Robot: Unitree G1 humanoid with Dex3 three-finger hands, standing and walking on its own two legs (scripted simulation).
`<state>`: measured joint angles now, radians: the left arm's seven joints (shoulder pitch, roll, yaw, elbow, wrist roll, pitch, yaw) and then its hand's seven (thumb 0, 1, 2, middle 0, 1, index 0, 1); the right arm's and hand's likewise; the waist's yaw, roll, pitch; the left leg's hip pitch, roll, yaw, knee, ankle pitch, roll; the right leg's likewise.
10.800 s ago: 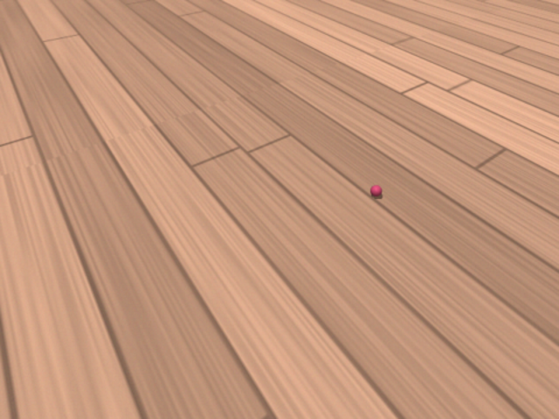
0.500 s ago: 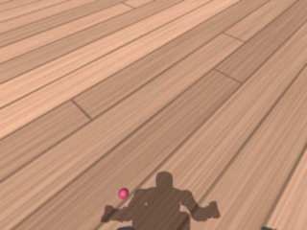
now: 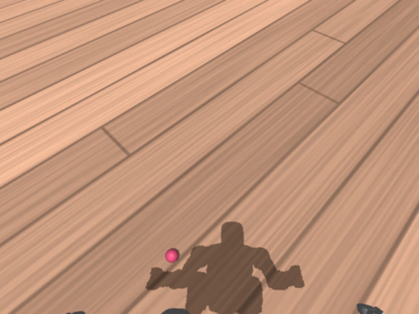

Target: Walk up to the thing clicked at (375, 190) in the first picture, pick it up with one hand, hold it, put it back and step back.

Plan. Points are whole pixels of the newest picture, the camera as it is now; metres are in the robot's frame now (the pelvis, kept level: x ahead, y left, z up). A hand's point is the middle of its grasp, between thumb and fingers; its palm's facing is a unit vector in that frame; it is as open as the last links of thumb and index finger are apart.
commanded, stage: walk up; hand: left
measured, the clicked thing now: (171, 255) +0.40 +0.23 -0.74
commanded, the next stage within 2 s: stand in 1.38 s
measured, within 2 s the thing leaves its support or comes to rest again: neither
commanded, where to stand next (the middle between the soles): +0.02 -0.01 m, yaw +1 degrees
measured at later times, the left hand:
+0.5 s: hand out of the picture +0.08 +0.25 -0.14, palm faces +0.02 -0.94 -0.33, open 7.4 cm
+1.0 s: hand out of the picture +0.04 +0.25 -0.15, palm faces +0.02 -0.95 -0.31, open 7.4 cm
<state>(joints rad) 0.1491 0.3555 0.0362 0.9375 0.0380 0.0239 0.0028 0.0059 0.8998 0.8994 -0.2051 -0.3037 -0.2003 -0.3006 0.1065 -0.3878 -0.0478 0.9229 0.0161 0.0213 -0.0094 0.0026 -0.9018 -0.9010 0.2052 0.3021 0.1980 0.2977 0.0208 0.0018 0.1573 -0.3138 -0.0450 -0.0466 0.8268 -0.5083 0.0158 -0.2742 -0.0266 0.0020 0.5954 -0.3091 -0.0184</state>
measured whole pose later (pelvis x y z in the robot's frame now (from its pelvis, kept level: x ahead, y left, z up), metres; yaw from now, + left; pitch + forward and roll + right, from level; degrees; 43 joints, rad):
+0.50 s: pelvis -0.02 +0.00 +0.01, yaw +1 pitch -3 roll +0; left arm 0.08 0.34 0.02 1.07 0.01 0.00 -0.02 0.01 0.90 0.90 -0.20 -0.30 -0.20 -0.30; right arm 0.10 -0.35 0.00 1.04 0.00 -0.02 0.01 0.00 -0.90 -0.90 0.21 0.30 0.20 0.30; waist 0.01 0.01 0.07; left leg -0.09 0.01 -0.02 0.39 -0.23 -0.02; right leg -0.15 -0.01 -0.02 0.39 -0.18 0.00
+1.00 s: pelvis -0.02 +0.00 +0.02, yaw +1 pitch -2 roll +0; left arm 0.10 0.33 0.03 1.15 0.01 0.01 -0.02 0.01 0.90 0.90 -0.20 -0.30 -0.20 -0.30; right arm 0.13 -0.35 0.00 1.13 -0.01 -0.02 0.01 0.00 -0.90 -0.90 0.21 0.30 0.20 0.30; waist 0.00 -0.01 0.06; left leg -0.10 0.01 -0.03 0.34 -0.20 -0.02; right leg -0.15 -0.01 -0.02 0.33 -0.14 0.00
